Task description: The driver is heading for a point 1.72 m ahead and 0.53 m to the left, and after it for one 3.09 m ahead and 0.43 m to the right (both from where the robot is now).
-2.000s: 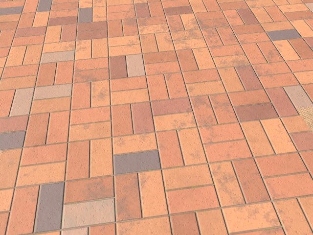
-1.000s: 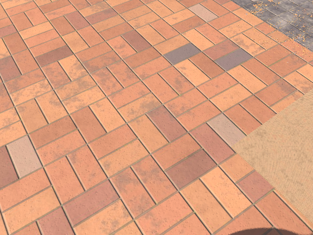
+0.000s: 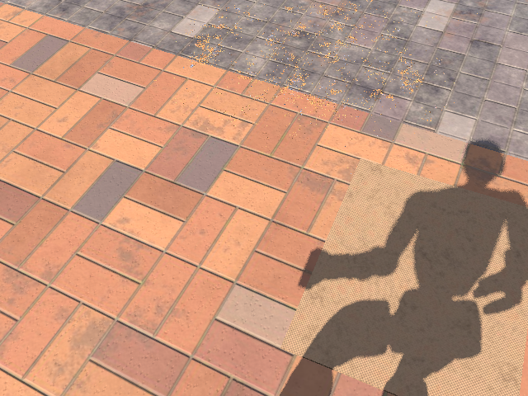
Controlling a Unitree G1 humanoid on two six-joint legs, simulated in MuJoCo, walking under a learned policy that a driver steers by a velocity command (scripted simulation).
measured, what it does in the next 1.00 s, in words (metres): walks ahead: left foot, then left foot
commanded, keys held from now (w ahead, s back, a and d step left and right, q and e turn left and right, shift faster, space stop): no key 0.10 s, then w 0.90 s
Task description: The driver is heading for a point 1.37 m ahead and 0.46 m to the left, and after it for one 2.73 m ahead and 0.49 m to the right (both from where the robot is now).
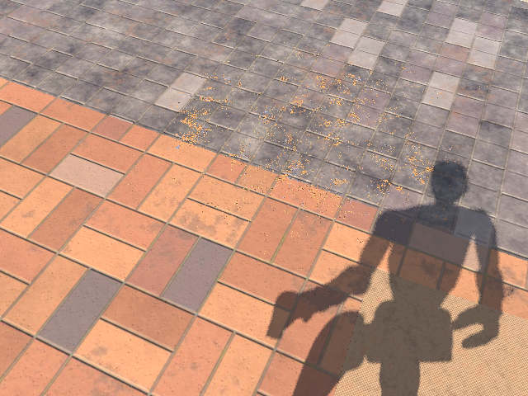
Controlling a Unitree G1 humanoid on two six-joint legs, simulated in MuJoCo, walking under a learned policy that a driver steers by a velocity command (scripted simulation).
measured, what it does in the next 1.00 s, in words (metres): walks ahead, turning left: right foot, then left foot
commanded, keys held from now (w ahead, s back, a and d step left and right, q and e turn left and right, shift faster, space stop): w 0.18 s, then w+q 0.82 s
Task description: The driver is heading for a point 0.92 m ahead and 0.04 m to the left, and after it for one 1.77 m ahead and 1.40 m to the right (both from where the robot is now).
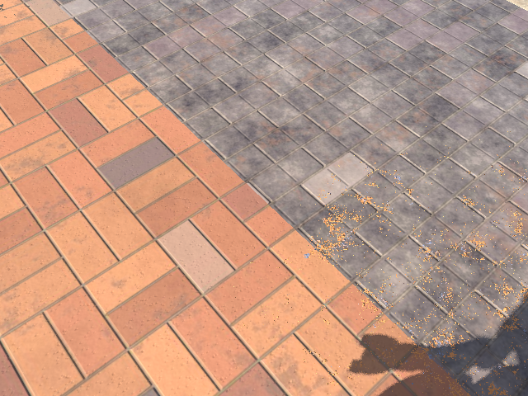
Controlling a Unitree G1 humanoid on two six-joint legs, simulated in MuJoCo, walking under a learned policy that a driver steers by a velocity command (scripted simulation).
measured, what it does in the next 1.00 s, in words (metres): walks ahead: right foot, then left foot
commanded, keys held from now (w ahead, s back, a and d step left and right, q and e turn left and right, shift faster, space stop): w+q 0.26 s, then w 0.68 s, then w+e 0.06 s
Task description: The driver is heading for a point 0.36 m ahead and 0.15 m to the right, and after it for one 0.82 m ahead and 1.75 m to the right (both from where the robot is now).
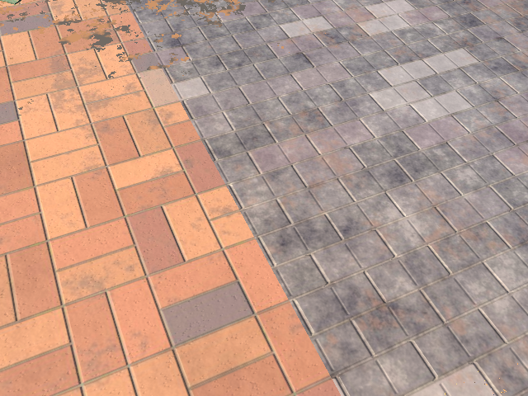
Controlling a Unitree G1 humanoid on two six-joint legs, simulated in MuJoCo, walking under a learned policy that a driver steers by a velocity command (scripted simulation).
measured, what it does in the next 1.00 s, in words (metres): walks ahead, turning right: right foot, then left foot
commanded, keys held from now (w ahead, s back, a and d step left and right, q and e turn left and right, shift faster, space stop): w+e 1.00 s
